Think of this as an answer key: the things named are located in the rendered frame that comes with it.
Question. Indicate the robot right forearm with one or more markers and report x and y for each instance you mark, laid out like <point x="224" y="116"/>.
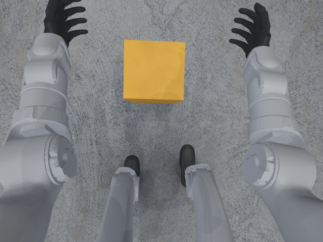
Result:
<point x="268" y="100"/>

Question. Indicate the robot left foot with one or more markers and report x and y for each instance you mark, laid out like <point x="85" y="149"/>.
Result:
<point x="133" y="163"/>

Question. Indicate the robot right foot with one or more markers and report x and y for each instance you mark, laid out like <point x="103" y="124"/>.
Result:
<point x="187" y="158"/>

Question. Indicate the robot foot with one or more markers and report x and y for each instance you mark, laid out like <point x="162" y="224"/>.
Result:
<point x="187" y="158"/>
<point x="133" y="163"/>

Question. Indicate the robot left upper arm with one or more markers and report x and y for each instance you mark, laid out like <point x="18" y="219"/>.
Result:
<point x="32" y="173"/>

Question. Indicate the robot right upper arm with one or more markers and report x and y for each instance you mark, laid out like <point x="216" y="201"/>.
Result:
<point x="283" y="176"/>

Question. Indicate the robot right hand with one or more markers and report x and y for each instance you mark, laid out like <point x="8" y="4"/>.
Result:
<point x="260" y="29"/>

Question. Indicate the robot left hand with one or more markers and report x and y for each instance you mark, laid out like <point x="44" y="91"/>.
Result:
<point x="55" y="20"/>

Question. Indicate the robot left forearm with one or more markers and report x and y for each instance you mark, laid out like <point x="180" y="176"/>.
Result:
<point x="42" y="108"/>

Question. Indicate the carton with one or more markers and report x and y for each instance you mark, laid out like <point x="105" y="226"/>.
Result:
<point x="154" y="71"/>

